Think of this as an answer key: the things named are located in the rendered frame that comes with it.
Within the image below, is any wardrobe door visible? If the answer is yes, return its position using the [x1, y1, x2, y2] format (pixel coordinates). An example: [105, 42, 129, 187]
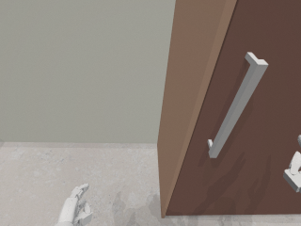
[166, 0, 301, 216]

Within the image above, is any handle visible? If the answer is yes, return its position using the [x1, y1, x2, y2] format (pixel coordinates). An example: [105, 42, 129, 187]
[207, 52, 268, 158]

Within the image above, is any robot left hand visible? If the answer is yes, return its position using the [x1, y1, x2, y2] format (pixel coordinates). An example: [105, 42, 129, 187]
[56, 183, 93, 226]

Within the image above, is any robot right hand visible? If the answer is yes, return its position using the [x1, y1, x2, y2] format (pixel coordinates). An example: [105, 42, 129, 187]
[283, 135, 301, 193]

